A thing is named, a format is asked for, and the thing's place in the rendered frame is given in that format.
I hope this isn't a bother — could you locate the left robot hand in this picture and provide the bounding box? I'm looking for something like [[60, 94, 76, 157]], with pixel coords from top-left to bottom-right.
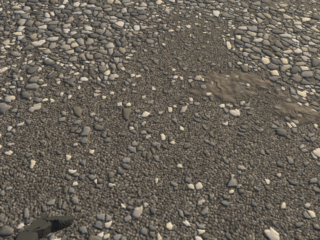
[[14, 215, 74, 240]]

